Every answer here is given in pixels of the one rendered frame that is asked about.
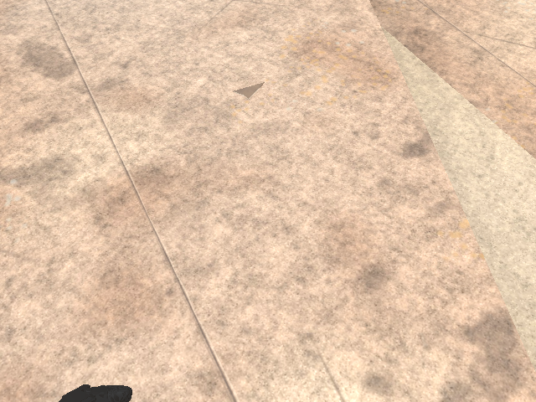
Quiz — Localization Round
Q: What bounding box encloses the left robot hand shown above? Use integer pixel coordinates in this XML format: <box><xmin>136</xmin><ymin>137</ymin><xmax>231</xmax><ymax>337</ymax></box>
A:
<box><xmin>59</xmin><ymin>384</ymin><xmax>132</xmax><ymax>402</ymax></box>

